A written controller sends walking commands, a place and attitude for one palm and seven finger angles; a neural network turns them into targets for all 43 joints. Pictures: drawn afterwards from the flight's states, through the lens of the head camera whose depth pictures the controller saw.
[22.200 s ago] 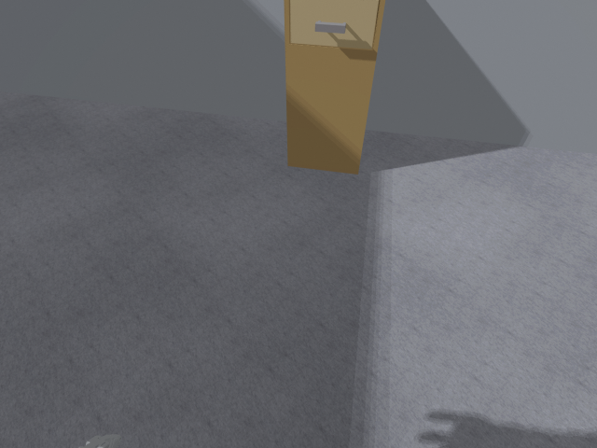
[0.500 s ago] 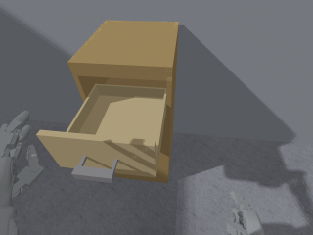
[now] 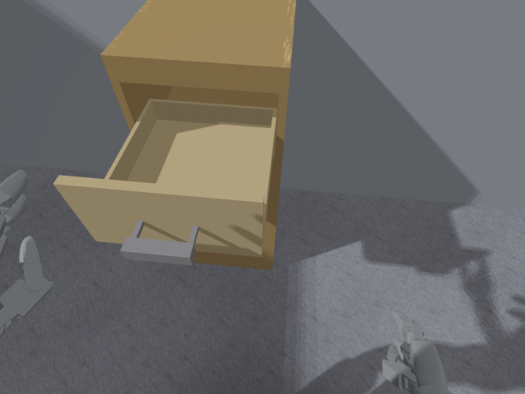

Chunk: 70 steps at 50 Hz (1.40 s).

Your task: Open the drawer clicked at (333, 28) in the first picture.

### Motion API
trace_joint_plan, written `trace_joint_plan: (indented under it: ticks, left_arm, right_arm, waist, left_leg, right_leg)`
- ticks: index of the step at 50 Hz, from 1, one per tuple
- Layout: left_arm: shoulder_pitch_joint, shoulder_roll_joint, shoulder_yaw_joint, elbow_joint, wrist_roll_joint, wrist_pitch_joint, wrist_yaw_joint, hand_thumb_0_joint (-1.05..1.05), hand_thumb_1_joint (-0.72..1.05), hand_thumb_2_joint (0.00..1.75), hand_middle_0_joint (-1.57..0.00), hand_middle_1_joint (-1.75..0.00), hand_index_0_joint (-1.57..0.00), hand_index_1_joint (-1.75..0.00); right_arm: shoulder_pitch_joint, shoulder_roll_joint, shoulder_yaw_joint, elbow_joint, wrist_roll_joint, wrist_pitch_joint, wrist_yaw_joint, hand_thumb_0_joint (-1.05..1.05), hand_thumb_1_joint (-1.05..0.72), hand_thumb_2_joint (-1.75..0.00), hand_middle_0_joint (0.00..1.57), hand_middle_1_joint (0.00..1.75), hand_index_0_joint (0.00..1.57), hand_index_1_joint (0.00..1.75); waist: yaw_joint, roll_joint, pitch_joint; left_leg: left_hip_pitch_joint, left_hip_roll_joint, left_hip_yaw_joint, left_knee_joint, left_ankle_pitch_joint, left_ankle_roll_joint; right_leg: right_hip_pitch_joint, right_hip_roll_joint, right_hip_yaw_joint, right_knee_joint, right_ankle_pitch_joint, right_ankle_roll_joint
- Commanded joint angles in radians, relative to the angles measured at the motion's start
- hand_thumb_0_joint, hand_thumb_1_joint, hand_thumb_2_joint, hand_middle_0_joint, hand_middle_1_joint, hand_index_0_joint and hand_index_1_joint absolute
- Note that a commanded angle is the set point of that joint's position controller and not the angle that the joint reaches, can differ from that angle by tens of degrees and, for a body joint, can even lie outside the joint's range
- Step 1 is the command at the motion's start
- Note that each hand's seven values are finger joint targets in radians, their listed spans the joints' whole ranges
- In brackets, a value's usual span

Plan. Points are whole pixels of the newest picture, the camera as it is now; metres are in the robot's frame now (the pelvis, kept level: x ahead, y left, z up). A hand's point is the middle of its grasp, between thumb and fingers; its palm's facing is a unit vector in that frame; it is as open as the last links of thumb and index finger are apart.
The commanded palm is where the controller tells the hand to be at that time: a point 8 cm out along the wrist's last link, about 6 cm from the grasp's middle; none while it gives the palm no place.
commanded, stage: step back with the hand held close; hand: left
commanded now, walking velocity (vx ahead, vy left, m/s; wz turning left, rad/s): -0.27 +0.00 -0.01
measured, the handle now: (163, 239) +0.36 +0.21 -0.01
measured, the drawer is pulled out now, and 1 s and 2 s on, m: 0.30 0.30 0.30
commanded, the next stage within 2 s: stop stepping back and stand still in 0.72 s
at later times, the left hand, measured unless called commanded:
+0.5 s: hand out of the picture +0.13 +0.26 +0.16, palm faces +0.36 -0.82 -0.45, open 7.4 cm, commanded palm +0.06 +0.30 +0.19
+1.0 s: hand out of the picture +0.00 +0.21 +0.18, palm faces +0.32 -0.84 -0.44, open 7.4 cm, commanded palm -0.05 +0.26 +0.19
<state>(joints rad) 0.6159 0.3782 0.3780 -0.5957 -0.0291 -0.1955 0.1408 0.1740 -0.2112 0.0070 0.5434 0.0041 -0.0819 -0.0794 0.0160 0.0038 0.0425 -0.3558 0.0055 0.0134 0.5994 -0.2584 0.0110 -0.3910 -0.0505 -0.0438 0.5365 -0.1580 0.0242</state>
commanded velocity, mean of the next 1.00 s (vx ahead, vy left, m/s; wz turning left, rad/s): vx -0.23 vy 0.03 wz -0.02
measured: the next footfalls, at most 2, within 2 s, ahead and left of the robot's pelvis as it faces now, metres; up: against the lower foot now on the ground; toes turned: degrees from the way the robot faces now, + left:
right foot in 0.24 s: +0.05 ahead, -0.12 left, +0.00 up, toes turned +3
right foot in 0.84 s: -0.23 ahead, -0.11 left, +0.00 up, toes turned -6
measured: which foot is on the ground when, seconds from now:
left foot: down 0.00-0.84, up 0.86-1.00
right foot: down 0.00-0.16, up 0.18-0.22, down 0.24-0.48, up 0.50-0.82, down 0.84-1.00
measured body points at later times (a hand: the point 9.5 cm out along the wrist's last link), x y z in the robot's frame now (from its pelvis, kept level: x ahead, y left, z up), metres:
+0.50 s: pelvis -0.06 +0.01 +0.00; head -0.03 +0.04 +0.45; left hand +0.10 +0.30 +0.19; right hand +0.13 -0.23 -0.07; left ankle -0.02 +0.10 -0.73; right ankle +0.00 -0.12 -0.72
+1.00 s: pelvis -0.19 -0.02 +0.01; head -0.19 +0.00 +0.46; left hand -0.03 +0.26 +0.20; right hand -0.05 -0.26 -0.07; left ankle -0.16 +0.08 -0.70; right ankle -0.25 -0.13 -0.73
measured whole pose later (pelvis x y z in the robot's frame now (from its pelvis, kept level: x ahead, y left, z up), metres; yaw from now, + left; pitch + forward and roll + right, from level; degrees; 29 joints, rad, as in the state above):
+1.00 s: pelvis -0.19 -0.02 +0.01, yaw -2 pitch +3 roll +0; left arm 0.66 0.42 0.36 -0.64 -0.04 -0.19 0.15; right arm 0.24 -0.21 0.03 0.62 0.00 -0.08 -0.06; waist 0.00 -0.07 -0.06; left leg -0.48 -0.01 0.06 0.77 -0.32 -0.02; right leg -0.19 0.01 0.00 0.47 -0.33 -0.02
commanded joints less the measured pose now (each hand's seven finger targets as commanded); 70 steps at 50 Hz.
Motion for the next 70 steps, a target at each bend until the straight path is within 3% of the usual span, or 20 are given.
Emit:
trace_joint_plan:
  ticks: [1, 5, 10, 12, 16, 20, 22, 25, 27, 30, 39, 40, 42, 43, 47, 54, 57, 63, 66, 70]
  left_arm:
    - [-0.027, 0.158, 0.117, -0.197, 0.003, -0.071, 0.033, 0.00, 0.90, 0.90, -0.20, -0.30, -0.20, -0.30]
    - [-0.036, 0.162, 0.118, -0.197, 0.007, -0.076, 0.044, 0.00, 0.90, 0.90, -0.20, -0.30, -0.20, -0.30]
    - [0.034, 0.161, 0.140, -0.226, 0.023, -0.086, 0.044, 0.00, 0.90, 0.90, -0.20, -0.30, -0.20, -0.30]
    - [0.035, 0.150, 0.140, -0.208, 0.022, -0.099, 0.032, 0.00, 0.90, 0.90, -0.20, -0.30, -0.20, -0.30]
    - [-0.009, 0.155, 0.098, -0.204, -0.002, -0.106, 0.032, 0.00, 0.90, 0.90, -0.20, -0.30, -0.20, -0.30]
    - [-0.009, 0.196, 0.146, -0.187, -0.004, -0.087, 0.036, 0.00, 0.90, 0.90, -0.20, -0.30, -0.20, -0.30]
    - [0.000, 0.170, 0.125, -0.196, -0.006, -0.076, 0.029, 0.00, 0.90, 0.90, -0.20, -0.30, -0.20, -0.30]
    - [0.025, 0.200, 0.148, -0.253, -0.006, -0.107, 0.017, 0.00, 0.90, 0.90, -0.20, -0.30, -0.20, -0.30]
    - [0.014, 0.156, 0.102, -0.294, -0.021, -0.098, 0.030, 0.00, 0.90, 0.90, -0.20, -0.30, -0.20, -0.30]
    - [0.022, 0.117, 0.053, -0.276, -0.027, -0.054, 0.027, 0.00, 0.90, 0.90, -0.20, -0.30, -0.20, -0.30]
    - [-0.030, 0.181, 0.107, -0.258, -0.062, -0.019, 0.022, 0.00, 0.90, 0.90, -0.20, -0.30, -0.20, -0.30]
    - [0.001, 0.213, 0.133, -0.273, -0.057, -0.029, 0.018, 0.00, 0.90, 0.90, -0.20, -0.30, -0.20, -0.30]
    - [-0.021, 0.293, 0.181, -0.292, -0.036, -0.065, 0.029, 0.00, 0.90, 0.90, -0.20, -0.30, -0.20, -0.30]
    - [-0.044, 0.296, 0.189, -0.264, -0.023, -0.069, 0.036, 0.00, 0.90, 0.90, -0.20, -0.30, -0.20, -0.30]
    - [0.036, 0.179, 0.118, -0.164, -0.004, -0.023, 0.040, 0.00, 0.90, 0.90, -0.20, -0.30, -0.20, -0.30]
    - [0.031, 0.183, 0.109, -0.180, -0.001, -0.065, 0.045, 0.00, 0.90, 0.90, -0.20, -0.30, -0.20, -0.30]
    - [0.013, 0.183, 0.095, -0.278, -0.001, -0.085, 0.043, 0.00, 0.90, 0.90, -0.20, -0.30, -0.20, -0.30]
    - [0.025, 0.166, 0.101, -0.167, 0.009, -0.053, 0.052, 0.00, 0.90, 0.90, -0.20, -0.30, -0.20, -0.30]
    - [-0.014, 0.184, 0.117, -0.152, -0.010, -0.053, 0.044, 0.00, 0.90, 0.90, -0.20, -0.30, -0.20, -0.30]
    - [-0.047, 0.152, 0.095, -0.114, 0.000, -0.071, 0.035, 0.00, 0.90, 0.90, -0.20, -0.30, -0.20, -0.30]
  right_arm:
    - [-0.067, -0.125, -0.054, -0.134, -0.006, -0.061, -0.016, 0.00, -0.90, -0.90, 0.20, 0.30, 0.20, 0.30]
    - [-0.071, -0.139, -0.052, -0.130, -0.007, -0.056, -0.025, 0.00, -0.90, -0.90, 0.20, 0.30, 0.20, 0.30]
    - [-0.076, -0.134, -0.058, -0.158, -0.011, -0.086, -0.026, 0.00, -0.90, -0.90, 0.20, 0.30, 0.20, 0.30]
    - [-0.083, -0.138, -0.060, -0.152, -0.024, -0.102, -0.019, 0.00, -0.90, -0.90, 0.20, 0.30, 0.20, 0.30]
    - [-0.054, -0.120, -0.059, -0.095, -0.014, -0.106, 0.000, 0.00, -0.90, -0.90, 0.20, 0.30, 0.20, 0.30]
    - [-0.098, -0.098, -0.061, -0.088, -0.006, -0.069, 0.001, 0.00, -0.90, -0.90, 0.20, 0.30, 0.20, 0.30]
    - [-0.090, -0.108, -0.052, -0.085, -0.005, -0.052, -0.007, 0.00, -0.90, -0.90, 0.20, 0.30, 0.20, 0.30]
    - [-0.107, -0.138, -0.070, -0.115, -0.033, -0.080, -0.012, 0.00, -0.90, -0.90, 0.20, 0.30, 0.20, 0.30]
    - [-0.041, -0.112, -0.070, -0.078, -0.040, -0.118, -0.006, 0.00, -0.90, -0.90, 0.20, 0.30, 0.20, 0.30]
    - [-0.061, -0.117, -0.066, -0.055, -0.026, -0.146, 0.016, 0.00, -0.90, -0.90, 0.20, 0.30, 0.20, 0.30]
    - [-0.139, -0.115, -0.035, -0.080, -0.028, -0.112, 0.031, 0.00, -0.90, -0.90, 0.20, 0.30, 0.20, 0.30]
    - [-0.136, -0.113, -0.038, -0.089, -0.023, -0.095, 0.039, 0.00, -0.90, -0.90, 0.20, 0.30, 0.20, 0.30]
    - [-0.129, -0.098, -0.024, -0.085, -0.017, -0.075, 0.041, 0.00, -0.90, -0.90, 0.20, 0.30, 0.20, 0.30]
    - [-0.092, -0.099, -0.020, -0.079, -0.033, -0.069, 0.041, 0.00, -0.90, -0.90, 0.20, 0.30, 0.20, 0.30]
    - [-0.082, -0.082, -0.017, -0.096, 0.003, -0.056, 0.004, 0.00, -0.90, -0.90, 0.20, 0.30, 0.20, 0.30]
    - [0.004, -0.149, -0.046, -0.085, -0.003, -0.115, -0.013, 0.00, -0.90, -0.90, 0.20, 0.30, 0.20, 0.30]
    - [-0.001, -0.134, -0.040, -0.070, -0.023, -0.135, -0.006, 0.00, -0.90, -0.90, 0.20, 0.30, 0.20, 0.30]
    - [-0.023, -0.141, -0.039, -0.074, -0.019, -0.122, -0.005, 0.00, -0.90, -0.90, 0.20, 0.30, 0.20, 0.30]
    - [-0.016, -0.116, -0.052, -0.069, -0.015, -0.081, 0.006, 0.00, -0.90, -0.90, 0.20, 0.30, 0.20, 0.30]
    - [-0.018, -0.100, -0.040, -0.055, -0.012, -0.074, 0.008, 0.00, -0.90, -0.90, 0.20, 0.30, 0.20, 0.30]
  waist:
    - [-0.016, -0.050, -0.111]
    - [-0.022, 0.034, -0.094]
    - [0.000, 0.182, -0.179]
    - [0.003, 0.144, -0.129]
    - [-0.026, -0.057, -0.242]
    - [-0.014, -0.170, -0.181]
    - [-0.030, -0.059, -0.143]
    - [-0.001, 0.360, -0.231]
    - [0.002, 0.133, -0.251]
    - [0.003, 0.175, -0.273]
    - [0.019, 0.186, -0.184]
    - [0.013, 0.112, -0.180]
    - [0.026, -0.171, -0.160]
    - [0.023, -0.162, -0.173]
    - [-0.027, -0.120, -0.134]
    - [-0.025, 0.098, -0.155]
    - [-0.031, 0.222, -0.143]
    - [-0.033, 0.139, -0.048]
    - [-0.025, -0.252, -0.029]
    - [-0.045, -0.107, -0.009]
  left_leg:
    - [-0.079, -0.001, -0.033, -0.101, -0.182, 0.010]
    - [-0.088, 0.030, -0.072, -0.186, -0.240, 0.017]
    - [-0.312, 0.167, -0.206, -0.339, -0.132, 0.085]
    - [-0.391, 0.158, -0.183, -0.294, -0.157, 0.095]
    - [0.004, -0.001, -0.024, 0.019, 0.215, -0.023]
    - [0.043, -0.036, -0.020, 0.148, -0.124, -0.022]
    - [0.059, 0.012, -0.065, -0.176, 0.121, 0.001]
    - [-0.116, 0.330, -0.387, -0.446, 0.200, 0.122]
    - [0.169, 0.325, -0.290, -0.271, 0.607, 0.154]
    - [0.302, 0.276, -0.158, -0.247, 0.718, 0.123]
    - [-0.040, 0.184, -0.118, -0.410, -0.098, 0.045]
    - [-0.023, 0.126, -0.079, -0.285, -0.104, 0.011]
    - [0.000, -0.041, 0.035, 0.257, -0.128, -0.070]
    - [-0.077, -0.025, -0.007, 0.412, -0.176, -0.058]
    - [-0.094, 0.007, 0.020, 0.224, -0.095, -0.033]
    - [0.175, 0.152, -0.159, -0.211, 0.300, 0.059]
    - [0.134, 0.237, -0.289, -0.369, 0.048, 0.076]
    - [-0.151, 0.157, -0.137, -0.335, -0.380, 0.054]
    - [-0.236, 0.004, 0.020, 0.311, -0.167, -0.013]
    - [-0.157, 0.063, 0.011, 0.266, -0.107, -0.013]
  right_leg:
    - [0.071, -0.064, 0.143, -0.207, -0.214, -0.056]
    - [0.035, -0.018, 0.089, -0.185, -0.314, -0.037]
    - [0.362, 0.111, 0.017, 0.183, 0.025, -0.003]
    - [0.388, 0.093, 0.065, 0.163, -0.004, -0.015]
    - [0.151, -0.115, 0.248, -0.131, 0.369, -0.109]
    - [-0.014, -0.195, 0.268, -0.247, 0.132, -0.163]
    - [0.012, -0.051, 0.133, -0.114, 0.113, -0.069]
    - [0.144, 0.154, 0.061, 0.482, -0.385, -0.015]
    - [-0.078, 0.116, 0.120, 0.520, -0.415, -0.019]
    - [-0.089, 0.100, 0.064, 0.462, -0.347, -0.001]
    - [0.261, 0.111, -0.007, -0.080, -0.265, -0.059]
    - [0.211, 0.040, 0.070, -0.227, -0.201, -0.089]
    - [-0.049, -0.326, 0.443, -0.420, -0.113, -0.225]
    - [-0.023, -0.353, 0.380, -0.351, 0.054, -0.245]
    - [0.161, -0.199, 0.150, -0.167, 0.460, -0.157]
    - [0.146, 0.020, 0.036, -0.032, 0.013, -0.027]
    - [0.076, 0.056, -0.006, 0.192, -0.325, -0.018]
    - [0.289, 0.042, -0.035, -0.058, -0.296, -0.062]
    - [0.166, -0.307, 0.493, -0.395, -0.549, -0.248]
    - [0.097, -0.241, 0.241, -0.335, -0.251, -0.209]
